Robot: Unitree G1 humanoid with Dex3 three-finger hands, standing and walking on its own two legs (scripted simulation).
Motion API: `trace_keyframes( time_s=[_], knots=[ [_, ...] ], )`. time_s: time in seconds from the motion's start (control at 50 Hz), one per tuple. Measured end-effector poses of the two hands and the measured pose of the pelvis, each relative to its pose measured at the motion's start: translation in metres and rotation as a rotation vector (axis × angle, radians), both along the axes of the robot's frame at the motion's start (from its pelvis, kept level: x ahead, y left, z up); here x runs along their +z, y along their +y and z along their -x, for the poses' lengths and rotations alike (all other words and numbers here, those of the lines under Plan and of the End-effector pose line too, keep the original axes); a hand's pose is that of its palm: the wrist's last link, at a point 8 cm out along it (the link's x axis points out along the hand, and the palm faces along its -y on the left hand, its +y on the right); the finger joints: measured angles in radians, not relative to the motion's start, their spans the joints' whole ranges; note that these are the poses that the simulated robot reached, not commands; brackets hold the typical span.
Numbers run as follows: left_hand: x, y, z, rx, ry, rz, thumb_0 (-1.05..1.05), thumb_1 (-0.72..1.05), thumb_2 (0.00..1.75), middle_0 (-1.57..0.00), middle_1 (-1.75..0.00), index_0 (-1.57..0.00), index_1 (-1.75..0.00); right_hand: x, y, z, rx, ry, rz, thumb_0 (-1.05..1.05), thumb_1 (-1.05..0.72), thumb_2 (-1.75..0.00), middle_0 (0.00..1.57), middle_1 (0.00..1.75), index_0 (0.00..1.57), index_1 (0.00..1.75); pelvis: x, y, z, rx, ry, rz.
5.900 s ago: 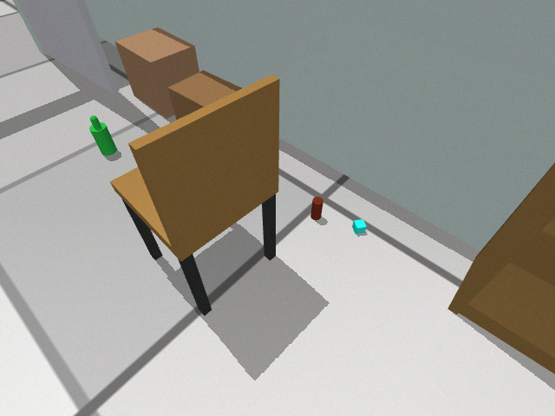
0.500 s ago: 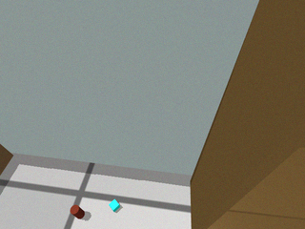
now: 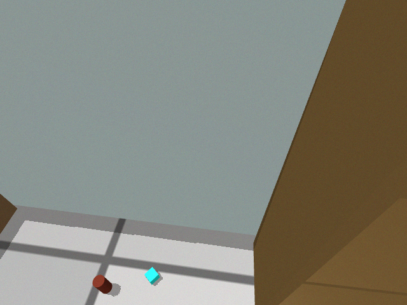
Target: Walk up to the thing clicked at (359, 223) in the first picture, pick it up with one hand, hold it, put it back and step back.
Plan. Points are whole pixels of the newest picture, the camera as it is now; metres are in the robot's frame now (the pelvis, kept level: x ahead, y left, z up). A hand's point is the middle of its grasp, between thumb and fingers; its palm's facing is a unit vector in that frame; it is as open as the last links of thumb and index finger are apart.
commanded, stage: stand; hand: left
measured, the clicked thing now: (152, 275) +0.38 +0.26 -0.76
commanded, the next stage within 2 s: walk up in 0.48 s
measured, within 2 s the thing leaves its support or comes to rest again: neither
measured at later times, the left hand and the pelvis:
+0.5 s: hand out of the picture +0.07 +0.25 -0.16, palm faces -0.02 -0.94 -0.35, open 7.3 cm; pelvis +0.00 +0.00 +0.00, yaw +0 degrees
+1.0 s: hand out of the picture +0.04 +0.32 -0.19, palm faces -0.04 -0.95 -0.32, open 7.3 cm; pelvis -0.11 +0.07 -0.02, yaw +1 degrees
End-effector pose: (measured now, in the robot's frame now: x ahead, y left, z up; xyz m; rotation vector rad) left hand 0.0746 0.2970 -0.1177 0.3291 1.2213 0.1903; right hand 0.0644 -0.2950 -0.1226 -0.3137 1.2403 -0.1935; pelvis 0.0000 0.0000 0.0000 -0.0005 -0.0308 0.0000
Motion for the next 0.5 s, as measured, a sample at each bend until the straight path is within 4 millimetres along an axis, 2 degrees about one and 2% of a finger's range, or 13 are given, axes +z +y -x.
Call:
trace_keyframes(
  time_s=[0.5],
  knots=[
    [-0.0003,0.0015,0.008,0.013,0.01,0.001,0.01,0.91,0.9,-0.2,-0.3,-0.21,-0.3,-0.0015,-0.0002,0.0068,-0.002,0.011,-0.002,0.01,-0.91,-0.9,0.2,0.3,0.2,0.3,-0.0004,0.0003,0.0034,-0.001,-0.002,-0.002]
  ],
)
